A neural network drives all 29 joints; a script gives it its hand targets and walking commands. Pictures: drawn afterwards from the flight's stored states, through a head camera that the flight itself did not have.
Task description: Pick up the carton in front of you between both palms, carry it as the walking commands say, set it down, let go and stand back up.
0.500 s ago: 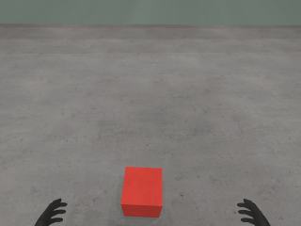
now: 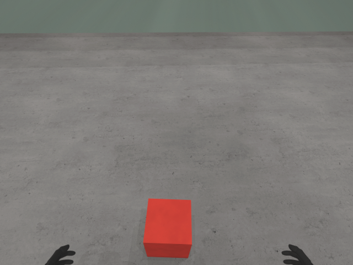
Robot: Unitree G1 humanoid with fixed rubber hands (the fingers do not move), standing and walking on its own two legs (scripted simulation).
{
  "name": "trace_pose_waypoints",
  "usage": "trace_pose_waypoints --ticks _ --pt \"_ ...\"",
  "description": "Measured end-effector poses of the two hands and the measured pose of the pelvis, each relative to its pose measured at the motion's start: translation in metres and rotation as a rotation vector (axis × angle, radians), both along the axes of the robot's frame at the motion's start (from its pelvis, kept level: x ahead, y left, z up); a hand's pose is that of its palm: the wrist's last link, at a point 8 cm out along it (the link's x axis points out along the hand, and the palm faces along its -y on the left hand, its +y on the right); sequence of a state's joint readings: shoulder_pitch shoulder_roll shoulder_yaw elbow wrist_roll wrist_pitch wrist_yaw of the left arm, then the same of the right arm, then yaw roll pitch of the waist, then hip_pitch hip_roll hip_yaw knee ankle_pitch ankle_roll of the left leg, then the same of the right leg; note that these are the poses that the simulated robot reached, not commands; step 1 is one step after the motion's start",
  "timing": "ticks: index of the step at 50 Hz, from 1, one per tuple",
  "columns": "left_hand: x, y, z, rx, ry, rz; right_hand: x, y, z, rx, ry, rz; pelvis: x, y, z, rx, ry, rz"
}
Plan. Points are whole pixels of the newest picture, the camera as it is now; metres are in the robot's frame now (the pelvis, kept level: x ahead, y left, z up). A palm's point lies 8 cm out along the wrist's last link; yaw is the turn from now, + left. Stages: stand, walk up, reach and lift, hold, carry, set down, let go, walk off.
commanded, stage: stand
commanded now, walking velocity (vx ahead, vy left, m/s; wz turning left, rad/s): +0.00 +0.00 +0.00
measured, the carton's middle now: (168, 229) +0.41 +0.03 -0.65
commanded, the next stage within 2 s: none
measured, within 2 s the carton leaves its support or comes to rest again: neither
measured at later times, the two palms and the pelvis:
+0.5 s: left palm out of the picture +0.08 +0.30 -0.10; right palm out of the picture +0.08 -0.31 -0.09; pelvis -0.02 +0.00 +0.01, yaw +0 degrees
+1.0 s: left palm out of the picture +0.07 +0.31 -0.10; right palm out of the picture +0.07 -0.31 -0.09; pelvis -0.02 +0.00 +0.01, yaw +0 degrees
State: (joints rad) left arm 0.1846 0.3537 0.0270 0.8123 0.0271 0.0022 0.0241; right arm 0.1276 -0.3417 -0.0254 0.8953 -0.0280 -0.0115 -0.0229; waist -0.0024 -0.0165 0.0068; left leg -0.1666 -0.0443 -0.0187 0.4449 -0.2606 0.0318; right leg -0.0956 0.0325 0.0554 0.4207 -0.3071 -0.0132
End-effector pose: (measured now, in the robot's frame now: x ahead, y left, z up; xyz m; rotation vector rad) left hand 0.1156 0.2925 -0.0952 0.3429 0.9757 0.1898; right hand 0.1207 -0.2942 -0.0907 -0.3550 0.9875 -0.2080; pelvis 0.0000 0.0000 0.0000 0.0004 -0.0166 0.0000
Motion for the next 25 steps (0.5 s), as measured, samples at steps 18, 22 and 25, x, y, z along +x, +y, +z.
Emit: trace_pose_waypoints --ticks 18,22,25 --pt "-0.030 0.007 -0.002 0.008 0.065 0.016 -0.029 -0.009 -0.001 -0.010 0.061 -0.016 -0.014 0.000 0.004 -0.002 -0.018 0.000" --pt "-0.036 0.009 -0.003 0.010 0.078 0.019 -0.035 -0.011 -0.002 -0.011 0.075 -0.019 -0.017 -0.001 0.005 -0.002 -0.020 0.001" --pt "-0.039 0.010 -0.003 0.012 0.087 0.022 -0.039 -0.012 -0.003 -0.012 0.085 -0.020 -0.018 -0.001 0.005 -0.002 -0.021 0.001"
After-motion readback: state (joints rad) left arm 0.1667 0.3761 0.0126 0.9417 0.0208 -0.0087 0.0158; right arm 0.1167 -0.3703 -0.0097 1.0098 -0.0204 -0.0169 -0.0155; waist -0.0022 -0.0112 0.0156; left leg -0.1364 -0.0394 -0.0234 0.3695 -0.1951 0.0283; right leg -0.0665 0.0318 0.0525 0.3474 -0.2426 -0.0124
